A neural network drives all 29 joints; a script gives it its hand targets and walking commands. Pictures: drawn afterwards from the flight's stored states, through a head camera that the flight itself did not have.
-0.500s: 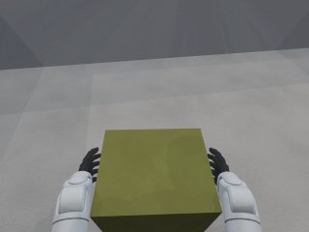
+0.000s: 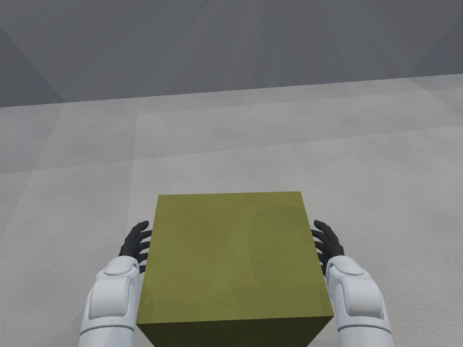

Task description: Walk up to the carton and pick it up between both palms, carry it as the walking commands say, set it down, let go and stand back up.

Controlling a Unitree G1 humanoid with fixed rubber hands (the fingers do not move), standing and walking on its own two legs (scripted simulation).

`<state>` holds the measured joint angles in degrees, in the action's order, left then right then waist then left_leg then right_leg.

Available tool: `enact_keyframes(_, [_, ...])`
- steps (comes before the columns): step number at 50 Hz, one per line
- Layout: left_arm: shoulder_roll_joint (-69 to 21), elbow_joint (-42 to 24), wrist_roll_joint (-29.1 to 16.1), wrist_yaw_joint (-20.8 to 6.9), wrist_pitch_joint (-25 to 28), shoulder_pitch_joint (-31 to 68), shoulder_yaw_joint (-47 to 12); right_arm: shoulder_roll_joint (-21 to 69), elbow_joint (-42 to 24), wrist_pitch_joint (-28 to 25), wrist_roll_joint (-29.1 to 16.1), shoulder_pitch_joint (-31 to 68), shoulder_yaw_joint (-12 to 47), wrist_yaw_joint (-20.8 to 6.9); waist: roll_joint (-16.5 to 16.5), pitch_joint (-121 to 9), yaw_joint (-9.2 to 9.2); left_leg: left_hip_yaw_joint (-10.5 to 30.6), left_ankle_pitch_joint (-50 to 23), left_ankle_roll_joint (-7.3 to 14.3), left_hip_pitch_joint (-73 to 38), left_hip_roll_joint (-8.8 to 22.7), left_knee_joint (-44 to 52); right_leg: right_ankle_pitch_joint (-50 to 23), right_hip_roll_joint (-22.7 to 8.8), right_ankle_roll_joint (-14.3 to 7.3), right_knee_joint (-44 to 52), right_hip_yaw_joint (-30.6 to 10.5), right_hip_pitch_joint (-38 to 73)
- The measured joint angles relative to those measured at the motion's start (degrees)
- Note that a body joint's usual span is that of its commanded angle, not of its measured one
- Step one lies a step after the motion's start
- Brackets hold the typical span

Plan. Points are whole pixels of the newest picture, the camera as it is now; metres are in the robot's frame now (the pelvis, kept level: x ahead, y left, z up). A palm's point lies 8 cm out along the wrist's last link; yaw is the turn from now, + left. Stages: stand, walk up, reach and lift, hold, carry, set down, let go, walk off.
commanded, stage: hold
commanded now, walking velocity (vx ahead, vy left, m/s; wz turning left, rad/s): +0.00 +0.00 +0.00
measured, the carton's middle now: (231, 279) +0.27 +0.00 -0.03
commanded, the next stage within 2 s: carry in 0.94 s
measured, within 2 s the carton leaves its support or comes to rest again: neither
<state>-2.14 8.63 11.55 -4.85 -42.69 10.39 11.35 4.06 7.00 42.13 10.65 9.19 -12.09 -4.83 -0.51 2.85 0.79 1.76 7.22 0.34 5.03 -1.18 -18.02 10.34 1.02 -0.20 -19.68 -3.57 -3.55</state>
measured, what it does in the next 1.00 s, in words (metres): stands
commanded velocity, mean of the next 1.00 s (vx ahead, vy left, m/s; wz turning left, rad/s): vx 0.05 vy -0.02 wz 0.00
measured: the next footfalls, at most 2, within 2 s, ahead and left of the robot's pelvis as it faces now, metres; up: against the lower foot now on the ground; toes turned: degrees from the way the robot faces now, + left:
left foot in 1.42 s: +0.18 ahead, +0.04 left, +0.00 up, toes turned +10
right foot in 1.72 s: +0.38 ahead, -0.28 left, +0.00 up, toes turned -10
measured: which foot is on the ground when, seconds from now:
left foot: down 0.00-1.00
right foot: down 0.00-1.00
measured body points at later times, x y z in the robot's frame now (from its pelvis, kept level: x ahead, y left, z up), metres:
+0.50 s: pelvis +0.01 +0.00 +0.00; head -0.02 +0.00 +0.45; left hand +0.29 +0.18 +0.02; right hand +0.29 -0.18 +0.02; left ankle +0.04 +0.12 -0.75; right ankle +0.01 -0.12 -0.75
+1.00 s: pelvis +0.01 +0.00 -0.01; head -0.02 +0.00 +0.44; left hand +0.29 +0.18 +0.02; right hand +0.28 -0.18 +0.03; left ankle +0.04 +0.12 -0.75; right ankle +0.01 -0.12 -0.75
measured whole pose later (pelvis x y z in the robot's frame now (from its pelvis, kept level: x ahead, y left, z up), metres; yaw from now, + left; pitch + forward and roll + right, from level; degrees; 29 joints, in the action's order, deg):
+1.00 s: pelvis +0.01 +0.00 -0.01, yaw +0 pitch -4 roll +1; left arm -1.4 4.8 10.6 -4.9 -44.9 8.2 9.9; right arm 4.6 3.0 44.1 9.8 6.7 -11.1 -4.2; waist -1.0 -0.1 0.1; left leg 1.7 9.7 0.3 9.2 -1.6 -22.5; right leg 14.6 0.5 -0.7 -26.2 -2.6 -8.7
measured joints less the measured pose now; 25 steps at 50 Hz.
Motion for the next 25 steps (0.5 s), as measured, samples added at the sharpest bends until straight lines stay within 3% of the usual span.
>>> enact_keyframes(11, [0.6,2.4,0.2,-0.1,0.0,2.3,0.4,0.3,2.0,0.0,0.6,2.0,-1.1,0.0,-0.1,0.0,0.03,0.2,0.5,-0.3,1.1,0.2,-1.5,0.6,0.3,-0.3,-1.5,0.2,-1.0])
enact_keyframes(25, [0.1,-1.1,0.1,-0.4,-0.6,-1.5,-0.1,0.6,-0.3,0.1,0.2,-1.1,0.3,-0.1,0.2,-0.9,-0.11,0.6,0.5,-0.3,-0.6,0.2,0.4,0.3,0.2,-0.3,0.9,0.5,1.0])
